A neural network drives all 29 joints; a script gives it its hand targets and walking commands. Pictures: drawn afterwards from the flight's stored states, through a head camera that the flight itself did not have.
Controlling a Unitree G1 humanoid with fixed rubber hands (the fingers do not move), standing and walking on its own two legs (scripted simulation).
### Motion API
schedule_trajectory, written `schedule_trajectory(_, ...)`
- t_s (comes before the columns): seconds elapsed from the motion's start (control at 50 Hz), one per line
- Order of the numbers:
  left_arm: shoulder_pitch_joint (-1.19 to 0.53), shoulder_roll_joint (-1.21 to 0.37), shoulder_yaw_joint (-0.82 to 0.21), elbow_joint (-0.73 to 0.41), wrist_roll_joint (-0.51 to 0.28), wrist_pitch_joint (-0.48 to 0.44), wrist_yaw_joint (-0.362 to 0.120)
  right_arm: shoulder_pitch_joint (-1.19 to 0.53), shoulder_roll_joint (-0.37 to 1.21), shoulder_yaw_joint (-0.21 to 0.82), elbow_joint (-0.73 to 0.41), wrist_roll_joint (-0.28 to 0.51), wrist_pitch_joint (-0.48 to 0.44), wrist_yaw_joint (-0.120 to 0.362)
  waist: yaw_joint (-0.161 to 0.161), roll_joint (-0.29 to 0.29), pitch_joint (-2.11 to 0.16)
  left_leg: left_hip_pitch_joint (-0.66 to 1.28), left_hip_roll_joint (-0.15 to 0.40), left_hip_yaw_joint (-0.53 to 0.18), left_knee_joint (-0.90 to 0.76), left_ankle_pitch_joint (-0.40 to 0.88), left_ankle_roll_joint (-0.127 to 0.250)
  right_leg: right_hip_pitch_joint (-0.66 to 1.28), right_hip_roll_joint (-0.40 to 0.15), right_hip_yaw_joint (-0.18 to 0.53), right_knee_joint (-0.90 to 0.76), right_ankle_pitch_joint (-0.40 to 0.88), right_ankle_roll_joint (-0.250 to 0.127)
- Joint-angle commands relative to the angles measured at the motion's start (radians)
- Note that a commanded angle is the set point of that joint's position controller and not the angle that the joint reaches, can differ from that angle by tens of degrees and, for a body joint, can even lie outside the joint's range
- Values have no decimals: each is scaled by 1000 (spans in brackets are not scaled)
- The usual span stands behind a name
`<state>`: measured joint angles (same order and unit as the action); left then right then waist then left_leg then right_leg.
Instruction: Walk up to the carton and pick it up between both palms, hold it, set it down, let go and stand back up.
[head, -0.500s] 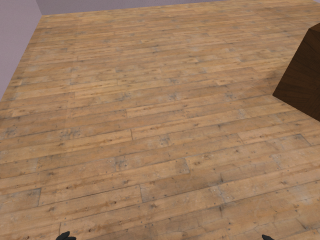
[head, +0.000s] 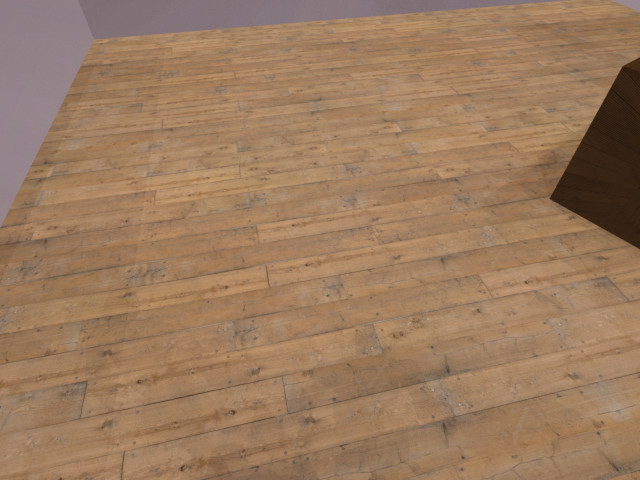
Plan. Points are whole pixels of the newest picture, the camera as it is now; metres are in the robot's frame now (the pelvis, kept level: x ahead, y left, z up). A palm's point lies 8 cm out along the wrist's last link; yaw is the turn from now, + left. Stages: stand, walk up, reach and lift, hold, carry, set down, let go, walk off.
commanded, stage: stand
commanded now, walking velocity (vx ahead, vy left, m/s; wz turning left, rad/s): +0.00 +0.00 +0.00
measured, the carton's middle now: out of the picture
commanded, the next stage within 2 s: walk up in 1.40 s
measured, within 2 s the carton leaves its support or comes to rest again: neither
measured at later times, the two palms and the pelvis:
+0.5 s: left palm out of the picture +0.05 +0.29 -0.12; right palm out of the picture +0.05 -0.30 -0.12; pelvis +0.00 +0.00 +0.00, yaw +0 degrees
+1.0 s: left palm out of the picture +0.06 +0.28 -0.12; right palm out of the picture +0.06 -0.30 -0.12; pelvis +0.01 +0.00 +0.00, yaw +0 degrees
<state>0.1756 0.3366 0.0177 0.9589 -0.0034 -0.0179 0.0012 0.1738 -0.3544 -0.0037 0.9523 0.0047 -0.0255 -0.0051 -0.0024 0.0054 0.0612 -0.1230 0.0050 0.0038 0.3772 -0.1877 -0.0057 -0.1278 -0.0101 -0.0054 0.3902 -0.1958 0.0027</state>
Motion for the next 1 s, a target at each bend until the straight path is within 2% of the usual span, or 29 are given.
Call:
schedule_trajectory(0.0,-28,175,41,-40,-7,-21,7,-5,-194,-51,-32,-1,-19,-15,3,-11,-74,9,118,-75,-65,123,18,25,-121,95,-86,132,-39)
schedule_trajectory(0.02,-4,164,40,-28,-5,-21,6,-17,-169,-40,-20,4,-16,-12,11,-24,-32,-23,105,-73,-75,17,17,7,-99,87,-108,50,-29)
schedule_trajectory(0.04,-13,163,42,-22,-5,-19,10,-18,-158,-40,-30,0,-15,-9,-13,-6,-47,-3,112,-73,-79,17,22,-15,-108,97,-115,27,-18)
schedule_trajectory(0.08,-44,200,53,-32,2,-17,13,-14,-198,-54,-14,2,-4,-14,-8,-19,-16,-29,121,-84,-76,-2,25,-47,-112,99,-119,16,-28)
schedule_trajectory(0.1,-38,183,45,-33,2,-19,10,23,-202,-54,-5,1,-15,-22,-11,20,-35,-14,120,-82,-94,30,27,1,-121,109,-98,52,-33)
schedule_trajectory(0.16,-2,207,64,-2,-7,-31,18,-15,-188,-49,0,4,-29,-7,10,-3,-56,-50,141,-100,-101,35,32,36,-112,100,-79,79,-27)
schedule_trajectory(0.18,-27,225,64,13,-1,-24,23,-7,-161,-46,8,7,-30,-8,-16,-34,-12,-9,127,-99,-85,59,28,-34,-116,112,-105,75,-27)
schedule_trajectory(0.22,-18,191,49,-4,-3,-26,13,-12,-192,-46,6,4,-27,-7,8,-33,-49,-34,118,-87,-101,22,27,19,-118,113,-95,48,-31)
schedule_trajectory(0.24,-8,188,55,8,-1,-22,14,8,-163,-47,27,1,-18,-10,-3,29,-63,10,121,-71,-119,29,23,-13,-121,98,-95,20,-35)
schedule_trajectory(0.26,-10,168,47,13,-15,-18,20,-12,-158,-39,25,0,-19,-8,11,5,-49,-1,126,-89,-98,18,34,-2,-104,95,-111,40,-23)
schedule_trajectory(0.36,7,161,47,38,-7,-22,13,29,-148,-37,53,2,-21,-10,1,-38,-18,-50,117,-90,-117,-25,36,4,-121,113,-122,-3,-34)
schedule_trajectory(0.38,25,160,43,35,-4,-17,13,7,-158,-36,37,5,-23,-16,28,-51,-21,-24,124,-95,-104,-10,26,0,-111,96,-131,11,-29)
schedule_trajectory(0.4,0,155,35,32,-3,-16,12,10,-214,-56,39,3,-22,-19,-1,-1,-49,-11,124,-71,-104,-18,23,4,-118,107,-127,41,-29)
schedule_trajectory(0.42,-35,173,31,18,3,-14,14,-20,-175,-51,27,4,-25,-19,-11,-35,-23,17,131,-88,-115,38,27,-32,-120,97,-109,61,-34)
schedule_trajectory(0.5,16,175,43,42,-12,-23,20,16,-126,-28,58,4,-10,-14,3,34,-17,-8,126,-85,-121,8,25,-17,-112,114,-128,26,-32)
schedule_trajectory(0.52,1,178,49,33,-4,-23,29,4,-140,-34,42,0,-11,-13,-5,25,-23,-16,134,-83,-104,12,31,-13,-126,108,-126,48,-28)
schedule_trajectory(0.54,13,177,41,34,-11,-18,23,-19,-191,-48,40,1,-17,-17,18,-45,-12,-25,139,-99,-119,-1,32,6,-123,105,-128,59,-30)
schedule_trajectory(0.56,9,172,42,38,0,-19,20,-22,-157,-39,44,3,-14,-19,11,-20,-27,-14,125,-93,-122,9,25,-15,-117,98,-124,45,-30)
schedule_trajectory(0.58,2,144,29,39,-2,-12,19,26,-164,-40,64,6,-13,-19,-13,-36,-36,24,135,-95,-107,-9,31,-27,-113,101,-141,19,-24)
schedule_trajectory(0.62,-60,183,42,20,6,-15,19,2,-197,-62,48,-3,-12,-25,-17,-46,-39,32,140,-89,-117,76,28,-33,-111,98,-129,52,-30)
schedule_trajectory(0.66,-6,170,44,30,-3,-28,20,-45,-156,-47,40,-6,-9,-14,15,31,-28,-22,137,-94,-119,14,36,5,-107,96,-126,50,-32)
schedule_trajectory(0.7,15,146,27,47,-7,-22,15,9,-201,-67,55,4,-17,-17,-6,-16,-7,1,135,-83,-114,19,28,-16,-123,102,-131,28,-30)
schedule_trajectory(0.72,8,139,35,56,-4,-23,18,-39,-176,-55,43,-7,-21,-15,10,15,-28,-34,132,-89,-129,27,35,22,-117,96,-116,54,-36)
schedule_trajectory(0.78,-21,172,40,53,3,-23,17,-20,-174,-56,56,-2,-22,-13,9,-47,-48,-5,138,-86,-127,46,37,10,-119,92,-114,56,-31)
schedule_trajectory(0.88,11,188,47,51,-7,-24,21,11,-153,-49,57,-3,-14,-20,5,44,-28,4,134,-78,-118,70,24,6,-127,101,-115,81,-29)
schedule_trajectory(0.92,-17,132,37,60,2,-22,21,15,-122,-40,69,1,-7,-15,-6,-16,-60,19,122,-72,-109,71,18,10,-113,87,-125,89,-28)
schedule_trajectory(0.94,16,152,34,45,2,-25,26,9,-165,-53,48,0,-10,-22,4,-10,-46,29,133,-64,-95,111,22,12,-122,98,-112,128,-25)
schedule_trajectory(0.96,20,148,37,78,-8,-22,29,27,-143,-46,73,9,-17,-29,-14,-15,-74,72,139,-74,-96,154,17,1,-123,107,-121,183,-26)
schedule_trajectory(0.98,-26,214,57,44,-1,-27,25,2,-191,-59,67,0,-8,-28,5,13,-49,33,131,-77,-104,172,19,15,-111,100,-110,155,-35)
